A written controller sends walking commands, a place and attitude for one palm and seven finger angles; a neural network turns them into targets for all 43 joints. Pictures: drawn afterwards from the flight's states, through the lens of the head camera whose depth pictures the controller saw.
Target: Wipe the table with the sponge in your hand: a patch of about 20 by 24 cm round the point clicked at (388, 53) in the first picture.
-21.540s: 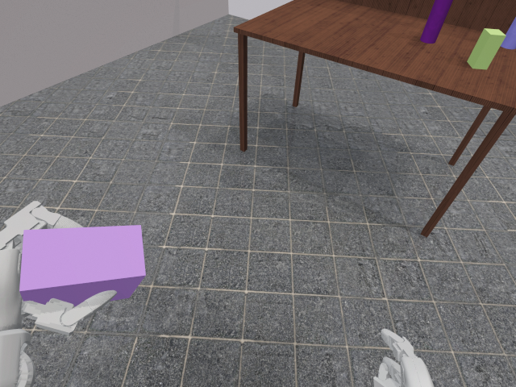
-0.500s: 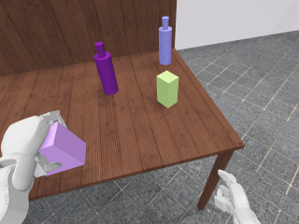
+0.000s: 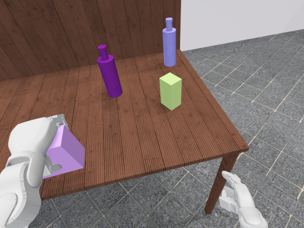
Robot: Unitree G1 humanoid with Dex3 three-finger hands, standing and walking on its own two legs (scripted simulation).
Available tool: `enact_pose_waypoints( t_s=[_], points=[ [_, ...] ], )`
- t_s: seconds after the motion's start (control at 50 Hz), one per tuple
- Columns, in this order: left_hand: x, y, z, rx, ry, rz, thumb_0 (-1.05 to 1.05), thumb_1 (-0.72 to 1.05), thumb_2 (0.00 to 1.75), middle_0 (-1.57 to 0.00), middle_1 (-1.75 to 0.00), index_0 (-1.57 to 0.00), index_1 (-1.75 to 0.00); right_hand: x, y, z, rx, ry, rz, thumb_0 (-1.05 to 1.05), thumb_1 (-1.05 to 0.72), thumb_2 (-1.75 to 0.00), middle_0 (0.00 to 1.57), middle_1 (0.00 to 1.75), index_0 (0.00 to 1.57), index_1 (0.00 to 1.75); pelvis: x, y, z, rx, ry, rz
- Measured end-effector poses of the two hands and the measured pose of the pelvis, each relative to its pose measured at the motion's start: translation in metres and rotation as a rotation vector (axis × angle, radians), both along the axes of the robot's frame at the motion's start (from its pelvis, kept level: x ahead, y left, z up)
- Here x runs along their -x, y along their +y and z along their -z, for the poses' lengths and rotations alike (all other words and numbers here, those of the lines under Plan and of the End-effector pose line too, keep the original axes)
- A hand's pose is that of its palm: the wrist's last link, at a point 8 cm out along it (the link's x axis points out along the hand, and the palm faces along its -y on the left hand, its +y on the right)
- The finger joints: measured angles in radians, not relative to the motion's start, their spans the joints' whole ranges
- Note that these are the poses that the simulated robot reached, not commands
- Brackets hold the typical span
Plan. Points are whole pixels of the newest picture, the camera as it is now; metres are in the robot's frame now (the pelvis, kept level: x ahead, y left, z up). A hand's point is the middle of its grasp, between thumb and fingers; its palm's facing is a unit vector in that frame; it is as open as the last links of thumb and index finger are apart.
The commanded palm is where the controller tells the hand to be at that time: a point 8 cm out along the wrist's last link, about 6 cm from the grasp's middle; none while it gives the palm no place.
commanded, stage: turn the palm down, sponge in hand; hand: left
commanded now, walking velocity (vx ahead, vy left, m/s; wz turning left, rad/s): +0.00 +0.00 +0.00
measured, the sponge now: (56, 156) +0.22 +0.30 +0.09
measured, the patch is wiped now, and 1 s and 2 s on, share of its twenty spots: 0.00 0.00 0.00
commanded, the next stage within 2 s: move the sponge above the wiping area in 0.26 s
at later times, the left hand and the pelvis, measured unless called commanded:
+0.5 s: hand (56, 151) +0.22 +0.28 +0.13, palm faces +0.06 -0.06 -1.00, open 9.8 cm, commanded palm +0.19 +0.27 +0.20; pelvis -0.01 -0.02 +0.00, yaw -1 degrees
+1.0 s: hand (51, 152) +0.22 +0.30 +0.11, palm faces +0.03 -0.06 -1.00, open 9.8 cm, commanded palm +0.19 +0.29 +0.18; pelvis -0.01 -0.01 +0.00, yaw -1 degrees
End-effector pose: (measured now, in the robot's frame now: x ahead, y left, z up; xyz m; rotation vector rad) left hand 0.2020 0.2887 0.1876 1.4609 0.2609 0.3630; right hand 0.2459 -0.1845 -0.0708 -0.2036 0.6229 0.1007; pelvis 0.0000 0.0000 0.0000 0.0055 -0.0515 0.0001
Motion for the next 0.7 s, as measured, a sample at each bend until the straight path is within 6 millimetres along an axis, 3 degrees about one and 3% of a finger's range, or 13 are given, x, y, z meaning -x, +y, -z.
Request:
enact_pose_waypoints(
  t_s=[0.38,0.7],
  points=[
    [0.005,-0.02,0.004,-0.005,0.005,0.014,0.0,-0.48,1.05,-0.76,-1.35,-0.76,-1.35,0.01,-0.026,0.0,0.003,-0.027,0.046,0.01,-0.91,-0.9,0.2,0.3,0.2,0.3,0.009,-0.015,0.001,-0.009,-0.015,0.011],
    [0.0,-0.008,0.014,-0.02,0.049,0.008,0.0,-0.48,1.05,-0.76,-1.35,-0.76,-1.35,0.027,-0.036,0.007,0.021,-0.011,0.084,0.02,-0.91,-0.9,0.2,0.3,0.2,0.3,0.015,-0.016,0.002,-0.009,-0.014,0.012]
  ],
)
